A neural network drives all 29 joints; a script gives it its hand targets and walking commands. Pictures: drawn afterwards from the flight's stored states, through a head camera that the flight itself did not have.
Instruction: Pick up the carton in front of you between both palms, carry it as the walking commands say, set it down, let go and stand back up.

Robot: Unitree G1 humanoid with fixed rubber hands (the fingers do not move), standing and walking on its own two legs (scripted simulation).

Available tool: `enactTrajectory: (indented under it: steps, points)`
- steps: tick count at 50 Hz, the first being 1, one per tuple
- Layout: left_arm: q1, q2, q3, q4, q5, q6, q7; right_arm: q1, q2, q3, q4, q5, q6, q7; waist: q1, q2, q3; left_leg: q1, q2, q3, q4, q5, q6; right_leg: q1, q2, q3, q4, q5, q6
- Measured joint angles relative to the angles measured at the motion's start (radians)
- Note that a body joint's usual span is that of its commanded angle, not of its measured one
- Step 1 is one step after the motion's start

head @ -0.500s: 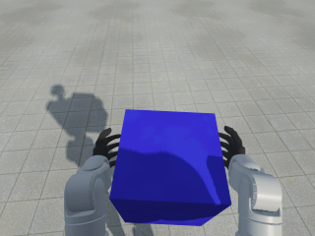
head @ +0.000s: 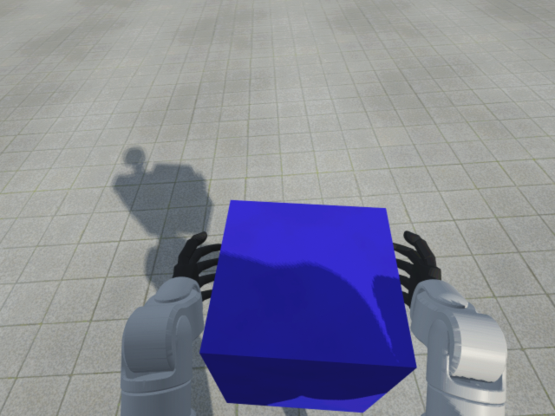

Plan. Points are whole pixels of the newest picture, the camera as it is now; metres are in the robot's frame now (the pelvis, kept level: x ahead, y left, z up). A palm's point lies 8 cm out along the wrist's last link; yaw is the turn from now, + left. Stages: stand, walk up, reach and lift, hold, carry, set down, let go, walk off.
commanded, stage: carry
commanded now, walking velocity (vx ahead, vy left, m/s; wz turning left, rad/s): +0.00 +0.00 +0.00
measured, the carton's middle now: (300, 312) +0.26 +0.00 +0.02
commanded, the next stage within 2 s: none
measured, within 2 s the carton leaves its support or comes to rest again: neither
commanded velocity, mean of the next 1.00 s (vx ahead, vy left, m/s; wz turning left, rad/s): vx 0.00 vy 0.00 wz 0.00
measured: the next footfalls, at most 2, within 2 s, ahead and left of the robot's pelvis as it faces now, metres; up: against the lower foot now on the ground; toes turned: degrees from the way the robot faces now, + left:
left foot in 0.30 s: +0.30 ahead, +0.11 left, +0.00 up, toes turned +9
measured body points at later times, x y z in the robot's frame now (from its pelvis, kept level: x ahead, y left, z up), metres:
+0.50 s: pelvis +0.21 +0.02 +0.01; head +0.20 +0.03 +0.46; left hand +0.49 +0.16 +0.09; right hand +0.48 -0.15 +0.10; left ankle +0.26 +0.11 -0.72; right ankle +0.08 -0.09 -0.72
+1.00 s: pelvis +0.21 +0.00 +0.00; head +0.19 +0.00 +0.45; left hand +0.50 +0.13 +0.04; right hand +0.49 -0.17 +0.05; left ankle +0.26 +0.11 -0.72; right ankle +0.08 -0.09 -0.72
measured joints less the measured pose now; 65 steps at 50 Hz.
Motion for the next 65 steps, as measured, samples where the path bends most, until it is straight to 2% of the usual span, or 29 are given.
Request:
enactTrajectory:
  steps: [2, 4, 9, 11, 14, 15, 17, 19, 23, 29, 36, 45, 53, 60, 65]
  points:
    - [0.014, 0.000, 0.005, 0.007, -0.003, -0.005, 0.000, 0.004, 0.000, 0.009, 0.013, -0.004, -0.001, 0.000, 0.005, -0.012, 0.023, -0.137, -0.022, -0.009, 0.133, 0.032, 0.016, 0.053, -0.005, 0.003, -0.061, 0.004, 0.023]
    - [0.034, 0.000, 0.008, -0.004, -0.007, -0.017, 0.000, 0.012, 0.000, 0.022, 0.015, -0.006, -0.013, 0.000, 0.008, -0.020, 0.043, -0.228, -0.027, 0.002, 0.093, 0.078, 0.018, 0.111, -0.005, 0.007, -0.130, 0.009, 0.022]
    - [0.065, 0.001, 0.007, -0.061, -0.016, -0.055, -0.004, 0.036, 0.000, 0.049, -0.032, -0.005, -0.052, 0.000, 0.010, -0.026, 0.071, -0.306, -0.030, 0.041, -0.248, 0.185, 0.008, 0.232, -0.003, 0.023, -0.216, -0.017, 0.040]
    - [0.072, 0.001, -0.001, -0.080, -0.016, -0.058, -0.006, 0.051, 0.000, 0.052, -0.058, -0.004, -0.056, 0.000, 0.006, -0.025, 0.070, -0.292, -0.035, 0.062, -0.371, 0.268, 0.006, 0.273, -0.001, 0.026, -0.213, -0.050, 0.053]
    - [0.075, 0.001, -0.011, -0.113, -0.013, -0.045, -0.006, 0.057, 0.000, 0.052, -0.095, -0.001, -0.043, 0.000, -0.004, -0.020, 0.059, -0.220, -0.040, 0.099, -0.540, 0.462, 0.003, 0.320, 0.006, 0.034, -0.148, -0.136, 0.076]
    - [0.070, 0.001, -0.011, -0.121, -0.011, -0.038, -0.006, 0.053, 0.000, 0.051, -0.099, 0.001, -0.039, 0.000, -0.007, -0.018, 0.048, -0.189, -0.036, 0.105, -0.564, 0.485, 0.023, 0.327, 0.010, 0.038, -0.108, -0.175, 0.085]
    - [0.045, 0.002, 0.002, -0.107, -0.006, -0.016, -0.006, 0.041, 0.000, 0.050, -0.070, 0.001, -0.041, 0.000, -0.013, -0.063, 0.020, -0.171, -0.060, 0.122, -0.534, 0.377, 0.067, 0.326, -0.020, 0.057, -0.049, -0.230, 0.103]
    - [0.028, 0.002, 0.013, -0.078, 0.002, 0.007, -0.006, 0.018, 0.000, 0.041, -0.028, 0.002, -0.027, 0.000, -0.005, -0.093, -0.003, -0.161, -0.069, 0.142, -0.517, 0.321, 0.079, 0.331, -0.032, 0.088, -0.044, -0.242, 0.112]
    - [0.008, 0.001, 0.022, -0.034, 0.015, 0.030, -0.006, -0.008, 0.001, 0.025, 0.029, 0.002, -0.010, 0.001, -0.010, -0.105, -0.024, -0.146, -0.071, 0.161, -0.519, 0.292, 0.073, 0.353, -0.036, 0.106, -0.081, -0.244, 0.127]
    - [0.000, 0.000, 0.020, 0.026, 0.024, -0.007, -0.011, -0.013, 0.002, 0.012, 0.078, -0.005, -0.041, 0.007, -0.023, -0.077, -0.016, -0.160, -0.063, 0.164, -0.486, 0.259, 0.070, 0.363, -0.031, 0.110, -0.106, -0.254, 0.127]
    - [-0.012, 0.000, 0.028, 0.118, 0.046, -0.106, -0.052, -0.024, 0.002, 0.010, 0.159, -0.042, -0.128, 0.025, -0.024, -0.062, 0.011, -0.171, -0.047, 0.153, -0.446, 0.240, 0.056, 0.355, -0.019, 0.104, -0.065, -0.275, 0.116]
    - [-0.006, 0.000, 0.029, 0.245, 0.089, -0.223, -0.076, -0.030, 0.003, 0.006, 0.293, -0.091, -0.241, 0.055, -0.014, -0.069, 0.006, -0.171, -0.031, 0.144, -0.411, 0.228, 0.041, 0.362, -0.007, 0.100, -0.038, -0.305, 0.093]
    - [-0.063, -0.005, 0.064, 0.451, 0.141, -0.367, -0.103, -0.080, 0.008, -0.036, 0.485, -0.144, -0.377, 0.087, -0.015, -0.063, 0.017, -0.161, -0.021, 0.141, -0.418, 0.249, 0.039, 0.363, 0.003, 0.099, -0.028, -0.296, 0.084]
    - [-0.144, -0.019, 0.138, 0.630, 0.185, -0.502, -0.127, -0.155, 0.022, -0.103, 0.658, -0.192, -0.513, 0.101, -0.017, -0.057, 0.036, -0.163, -0.013, 0.138, -0.442, 0.285, 0.040, 0.350, 0.014, 0.097, -0.029, -0.273, 0.076]
    - [-0.161, -0.022, 0.158, 0.652, 0.188, -0.559, -0.130, -0.178, 0.028, -0.121, 0.678, -0.195, -0.563, 0.101, -0.016, -0.053, 0.053, -0.170, -0.009, 0.137, -0.453, 0.305, 0.041, 0.336, 0.019, 0.096, -0.025, -0.261, 0.072]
